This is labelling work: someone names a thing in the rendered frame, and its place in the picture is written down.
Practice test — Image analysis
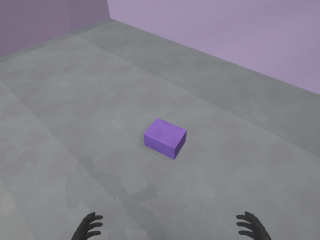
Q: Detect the right robot hand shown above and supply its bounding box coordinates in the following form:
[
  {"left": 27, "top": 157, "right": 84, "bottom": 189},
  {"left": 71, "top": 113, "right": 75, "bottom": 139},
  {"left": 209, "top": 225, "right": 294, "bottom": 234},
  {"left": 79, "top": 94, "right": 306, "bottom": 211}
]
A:
[{"left": 236, "top": 211, "right": 272, "bottom": 240}]

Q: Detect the left robot hand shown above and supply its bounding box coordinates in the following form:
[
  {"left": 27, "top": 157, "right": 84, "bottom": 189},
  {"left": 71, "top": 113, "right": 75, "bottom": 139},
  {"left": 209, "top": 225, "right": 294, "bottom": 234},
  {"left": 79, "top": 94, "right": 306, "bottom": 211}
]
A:
[{"left": 71, "top": 212, "right": 103, "bottom": 240}]

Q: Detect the carton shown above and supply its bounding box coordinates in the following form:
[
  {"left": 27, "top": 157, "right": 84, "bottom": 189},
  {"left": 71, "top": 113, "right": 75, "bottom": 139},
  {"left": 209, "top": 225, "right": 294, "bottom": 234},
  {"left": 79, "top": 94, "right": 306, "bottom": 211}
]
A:
[{"left": 143, "top": 118, "right": 187, "bottom": 160}]

